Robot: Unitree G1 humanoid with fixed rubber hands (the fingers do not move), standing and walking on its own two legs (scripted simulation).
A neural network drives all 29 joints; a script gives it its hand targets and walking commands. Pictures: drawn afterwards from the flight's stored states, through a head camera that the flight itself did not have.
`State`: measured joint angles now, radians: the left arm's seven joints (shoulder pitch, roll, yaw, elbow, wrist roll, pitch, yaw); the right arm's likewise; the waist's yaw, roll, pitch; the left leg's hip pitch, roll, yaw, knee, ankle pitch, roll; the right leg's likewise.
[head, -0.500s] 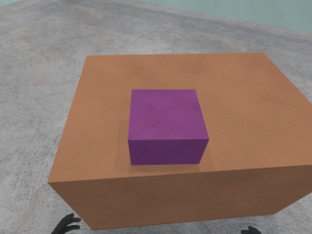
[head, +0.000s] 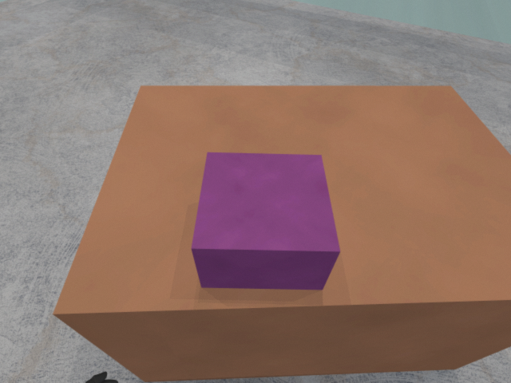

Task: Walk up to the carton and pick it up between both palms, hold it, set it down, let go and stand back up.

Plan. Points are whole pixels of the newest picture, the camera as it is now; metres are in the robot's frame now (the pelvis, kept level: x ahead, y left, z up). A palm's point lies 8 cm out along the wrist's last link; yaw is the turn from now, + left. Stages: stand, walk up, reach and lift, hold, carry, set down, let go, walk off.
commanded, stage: walk up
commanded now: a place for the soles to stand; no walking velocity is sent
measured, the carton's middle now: (263, 219) +0.43 -0.01 -0.01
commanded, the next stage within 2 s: none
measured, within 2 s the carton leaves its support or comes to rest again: neither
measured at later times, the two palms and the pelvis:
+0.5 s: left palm out of the picture +0.13 +0.22 -0.08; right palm out of the picture +0.14 -0.30 -0.10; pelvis +0.01 -0.03 +0.00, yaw +0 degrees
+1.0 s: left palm out of the picture +0.10 +0.25 -0.07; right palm out of the picture +0.12 -0.27 -0.07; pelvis +0.00 -0.02 +0.02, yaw +2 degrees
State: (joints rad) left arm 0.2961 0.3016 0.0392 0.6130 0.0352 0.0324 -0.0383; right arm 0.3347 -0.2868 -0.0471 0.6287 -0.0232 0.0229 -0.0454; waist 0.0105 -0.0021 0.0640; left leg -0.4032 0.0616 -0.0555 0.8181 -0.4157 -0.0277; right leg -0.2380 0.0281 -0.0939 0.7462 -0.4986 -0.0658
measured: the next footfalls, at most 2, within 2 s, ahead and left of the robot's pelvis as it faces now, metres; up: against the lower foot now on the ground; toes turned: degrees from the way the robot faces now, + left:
right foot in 0.32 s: +0.06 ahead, -0.16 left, +0.00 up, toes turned -1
left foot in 0.52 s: +0.06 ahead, +0.10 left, +0.00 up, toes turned +0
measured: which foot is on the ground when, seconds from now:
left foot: down 0.00-0.34, up 0.36-0.50, down 0.52-1.00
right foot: down 0.00-0.16, up 0.18-0.30, down 0.32-1.00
